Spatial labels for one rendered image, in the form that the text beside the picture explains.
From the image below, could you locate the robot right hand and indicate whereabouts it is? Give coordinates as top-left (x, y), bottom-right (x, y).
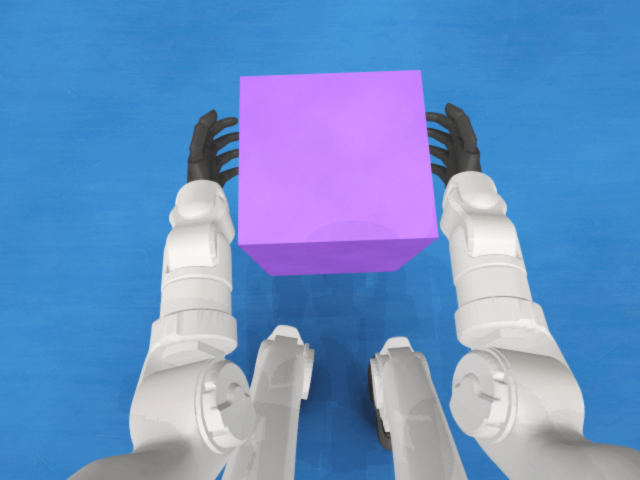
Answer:
top-left (425, 103), bottom-right (482, 189)

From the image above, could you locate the robot left thigh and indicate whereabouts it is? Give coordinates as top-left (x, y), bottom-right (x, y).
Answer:
top-left (221, 335), bottom-right (314, 480)

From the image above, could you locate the right robot upper arm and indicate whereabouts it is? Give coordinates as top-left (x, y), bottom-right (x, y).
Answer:
top-left (449, 346), bottom-right (640, 480)

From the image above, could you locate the robot left shin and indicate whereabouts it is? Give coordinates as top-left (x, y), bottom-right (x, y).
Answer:
top-left (254, 325), bottom-right (304, 371)

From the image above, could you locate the robot left hand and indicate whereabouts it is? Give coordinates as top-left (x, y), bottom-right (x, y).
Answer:
top-left (187, 110), bottom-right (239, 188)

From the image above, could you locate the left robot upper arm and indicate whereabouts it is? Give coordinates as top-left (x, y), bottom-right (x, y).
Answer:
top-left (66, 357), bottom-right (256, 480)

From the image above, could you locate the robot left forearm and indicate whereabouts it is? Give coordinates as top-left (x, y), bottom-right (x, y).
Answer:
top-left (129, 180), bottom-right (237, 443)

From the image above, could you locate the carton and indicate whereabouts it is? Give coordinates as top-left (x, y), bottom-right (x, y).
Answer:
top-left (238, 70), bottom-right (439, 276)

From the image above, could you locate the robot right forearm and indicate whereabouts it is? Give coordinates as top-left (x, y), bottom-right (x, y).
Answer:
top-left (440, 171), bottom-right (585, 414)

